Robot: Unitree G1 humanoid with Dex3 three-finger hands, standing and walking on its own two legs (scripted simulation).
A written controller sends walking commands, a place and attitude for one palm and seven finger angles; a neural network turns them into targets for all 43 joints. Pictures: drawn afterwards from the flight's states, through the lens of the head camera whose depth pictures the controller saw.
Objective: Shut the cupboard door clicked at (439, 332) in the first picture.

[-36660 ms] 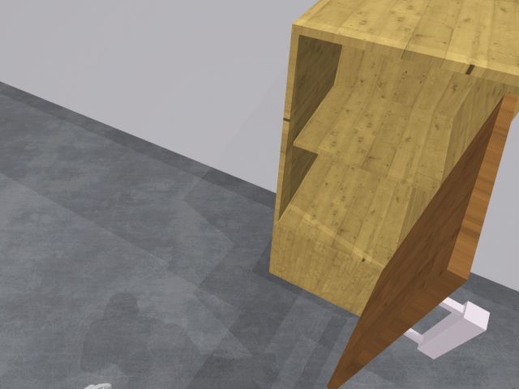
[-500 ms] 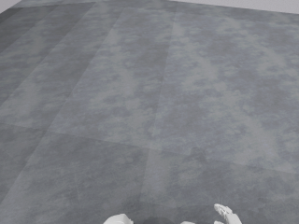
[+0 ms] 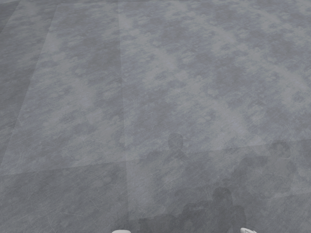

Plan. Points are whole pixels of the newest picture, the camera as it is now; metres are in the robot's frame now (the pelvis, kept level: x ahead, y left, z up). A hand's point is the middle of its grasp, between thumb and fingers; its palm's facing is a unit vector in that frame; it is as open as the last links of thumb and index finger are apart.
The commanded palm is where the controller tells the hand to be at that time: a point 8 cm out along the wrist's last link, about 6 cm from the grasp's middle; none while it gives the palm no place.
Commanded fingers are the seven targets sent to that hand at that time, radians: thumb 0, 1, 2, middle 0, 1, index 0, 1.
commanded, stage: turn to face it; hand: left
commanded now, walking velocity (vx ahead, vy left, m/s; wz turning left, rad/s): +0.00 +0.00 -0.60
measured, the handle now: out of the picture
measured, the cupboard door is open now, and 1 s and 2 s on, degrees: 65 65 65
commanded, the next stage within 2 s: none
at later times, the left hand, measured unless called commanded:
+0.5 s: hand (115, 199) +0.22 +0.14 -0.15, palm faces -0.34 -0.90 -0.27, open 7.4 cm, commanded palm none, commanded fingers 0.00 0.90 0.90 -0.20 -0.30 -0.20 -0.30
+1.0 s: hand (126, 182) +0.27 +0.12 -0.16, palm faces -0.56 -0.80 -0.22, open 7.4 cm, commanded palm none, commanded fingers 0.00 0.90 0.90 -0.20 -0.30 -0.20 -0.30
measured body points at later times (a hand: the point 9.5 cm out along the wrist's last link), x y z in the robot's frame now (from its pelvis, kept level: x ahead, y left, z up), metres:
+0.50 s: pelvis +0.02 -0.01 -0.01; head +0.07 -0.05 +0.44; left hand +0.24 +0.19 -0.13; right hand -0.02 -0.28 -0.16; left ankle +0.02 +0.13 -0.68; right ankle -0.03 -0.12 -0.73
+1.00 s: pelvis +0.07 +0.00 +0.00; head +0.12 -0.02 +0.45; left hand +0.30 +0.16 -0.14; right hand -0.02 -0.25 -0.13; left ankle +0.12 +0.11 -0.73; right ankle -0.03 -0.10 -0.69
